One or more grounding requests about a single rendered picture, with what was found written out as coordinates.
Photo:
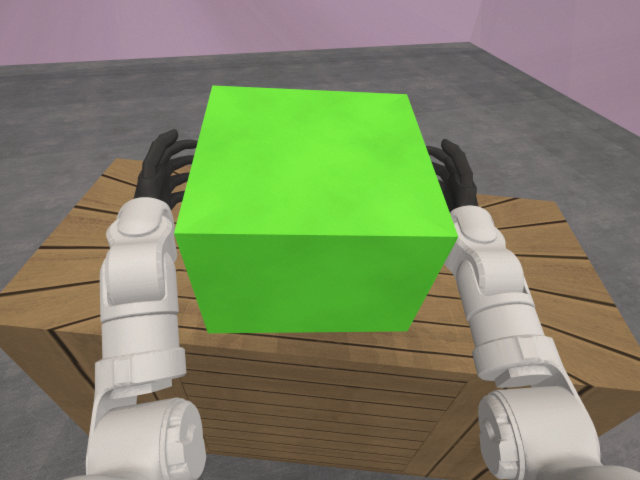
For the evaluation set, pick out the robot left upper arm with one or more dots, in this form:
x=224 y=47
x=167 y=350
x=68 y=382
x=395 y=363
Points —
x=158 y=440

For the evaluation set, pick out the pedestal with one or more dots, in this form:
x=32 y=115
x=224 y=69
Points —
x=403 y=402

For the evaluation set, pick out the right robot forearm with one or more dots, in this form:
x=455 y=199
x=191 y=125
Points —
x=510 y=345

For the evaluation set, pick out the left robot forearm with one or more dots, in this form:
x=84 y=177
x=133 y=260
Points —
x=138 y=309

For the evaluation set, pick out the left robot hand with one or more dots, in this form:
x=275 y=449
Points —
x=155 y=180

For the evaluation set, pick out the carton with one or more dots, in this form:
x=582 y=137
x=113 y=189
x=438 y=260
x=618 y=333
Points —
x=311 y=211

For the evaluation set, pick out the right robot hand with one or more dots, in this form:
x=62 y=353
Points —
x=457 y=186

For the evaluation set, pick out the robot right upper arm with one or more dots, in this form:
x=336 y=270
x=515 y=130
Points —
x=541 y=433

